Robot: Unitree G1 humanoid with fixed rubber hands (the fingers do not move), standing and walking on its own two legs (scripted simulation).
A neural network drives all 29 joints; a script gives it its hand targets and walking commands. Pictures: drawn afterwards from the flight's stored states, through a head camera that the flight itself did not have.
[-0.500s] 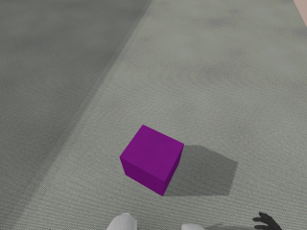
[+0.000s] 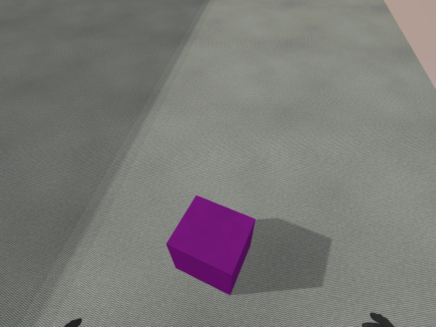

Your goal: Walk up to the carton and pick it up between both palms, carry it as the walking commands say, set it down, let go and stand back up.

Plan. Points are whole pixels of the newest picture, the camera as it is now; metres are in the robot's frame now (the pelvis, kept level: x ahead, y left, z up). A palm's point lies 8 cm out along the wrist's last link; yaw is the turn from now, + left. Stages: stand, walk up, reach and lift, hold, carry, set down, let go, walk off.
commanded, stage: walk up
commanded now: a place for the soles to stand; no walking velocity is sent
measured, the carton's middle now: (213, 245) +0.53 +0.04 -0.64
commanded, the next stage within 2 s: none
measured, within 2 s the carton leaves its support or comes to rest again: neither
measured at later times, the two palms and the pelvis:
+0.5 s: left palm out of the picture +0.05 +0.46 -0.08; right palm out of the picture +0.13 -0.26 -0.13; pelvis +0.01 +0.09 -0.04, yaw -7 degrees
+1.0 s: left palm out of the picture +0.25 +0.54 -0.10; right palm out of the picture -0.03 -0.09 -0.15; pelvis +0.04 +0.24 -0.05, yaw -22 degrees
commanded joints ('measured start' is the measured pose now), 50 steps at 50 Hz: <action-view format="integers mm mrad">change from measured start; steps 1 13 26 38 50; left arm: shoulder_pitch -46 217 245 408 52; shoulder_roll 196 393 397 289 237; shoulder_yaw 41 133 131 124 96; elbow -44 -104 -320 -224 -322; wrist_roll -1 10 25 21 36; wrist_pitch -7 -57 -74 -70 -42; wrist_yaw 6 131 150 106 53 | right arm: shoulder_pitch -45 13 109 80 362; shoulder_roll -192 -206 -297 -242 -252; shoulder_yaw -39 -132 -206 -164 -153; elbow -40 -273 -461 -495 -261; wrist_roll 5 -68 -70 -43 -9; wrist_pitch -16 107 88 111 35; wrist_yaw -8 59 83 49 27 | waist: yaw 6 -22 -82 -5 -98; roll -47 -78 -156 174 -43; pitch -116 -59 -146 -92 12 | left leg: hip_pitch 126 -471 10 -182 34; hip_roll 109 46 -7 250 24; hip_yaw -137 -281 -181 -330 -123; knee -116 580 261 46 143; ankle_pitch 65 -257 -160 -269 -338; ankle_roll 46 25 99 263 46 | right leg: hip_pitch -53 213 -314 -149 -519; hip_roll -121 -351 -177 -27 -89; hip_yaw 84 413 318 -62 101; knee -143 -56 321 249 213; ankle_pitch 163 469 446 -170 -360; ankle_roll -35 -218 -182 -80 -139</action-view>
